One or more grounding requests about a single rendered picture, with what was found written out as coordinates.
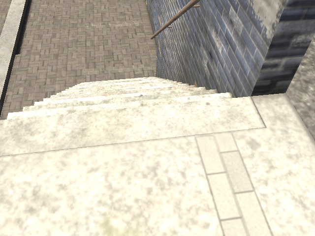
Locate stairs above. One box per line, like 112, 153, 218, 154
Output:
7, 77, 233, 120

